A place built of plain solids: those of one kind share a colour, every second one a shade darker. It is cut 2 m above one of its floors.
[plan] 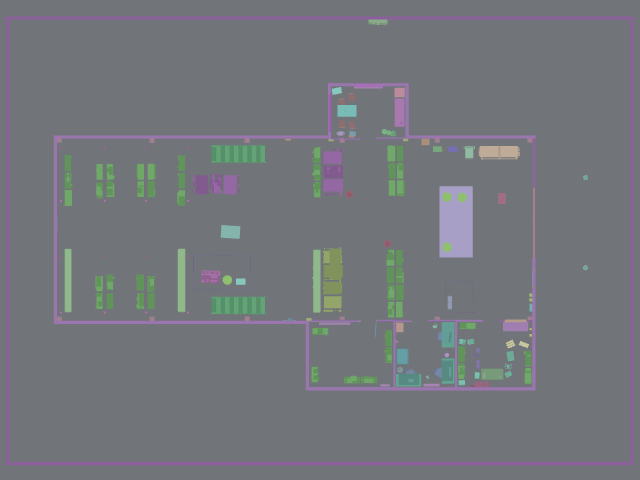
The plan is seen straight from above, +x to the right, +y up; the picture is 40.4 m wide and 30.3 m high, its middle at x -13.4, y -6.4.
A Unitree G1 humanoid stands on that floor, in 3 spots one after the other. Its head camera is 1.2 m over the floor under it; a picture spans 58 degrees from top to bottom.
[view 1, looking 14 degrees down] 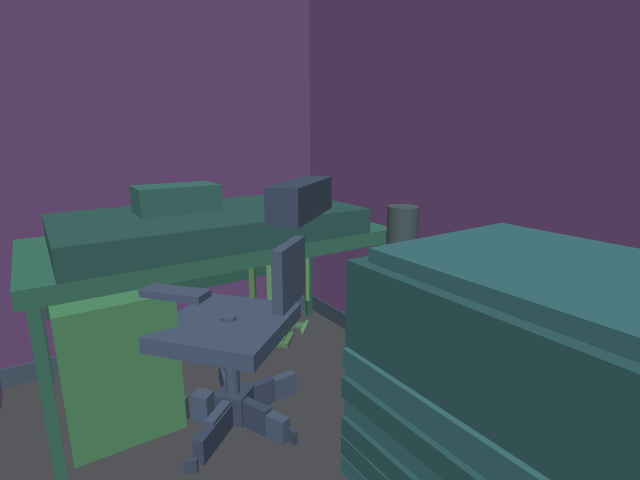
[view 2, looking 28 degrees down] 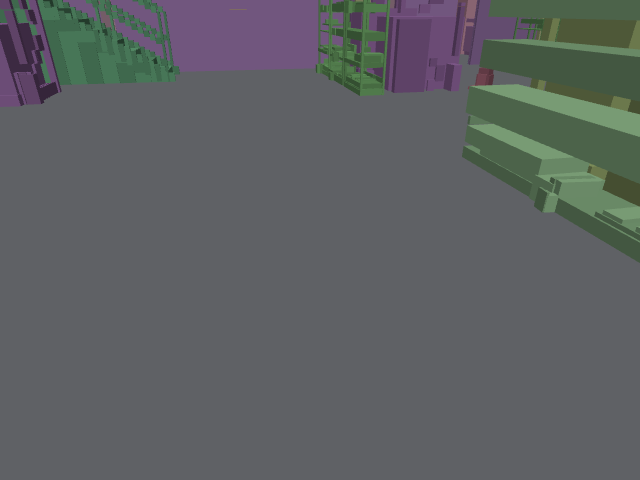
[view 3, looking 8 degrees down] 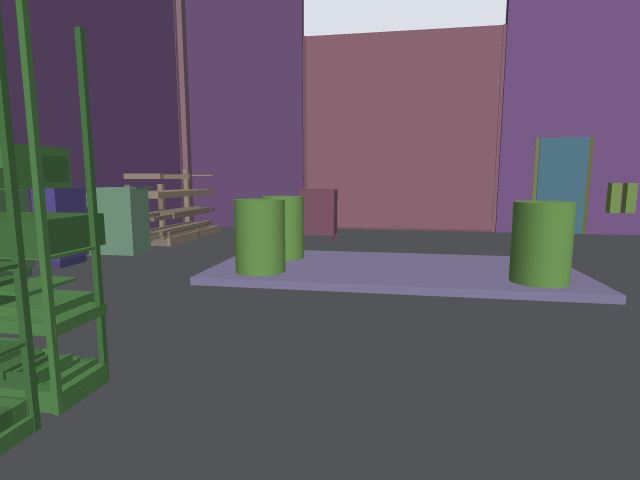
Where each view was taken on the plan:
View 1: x -7.10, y -13.30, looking -124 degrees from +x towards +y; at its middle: desk_load_drowned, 1.92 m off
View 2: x -15.87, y -10.53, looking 78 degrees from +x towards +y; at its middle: ground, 2.56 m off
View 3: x -10.35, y -5.30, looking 10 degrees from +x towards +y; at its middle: ground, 8.62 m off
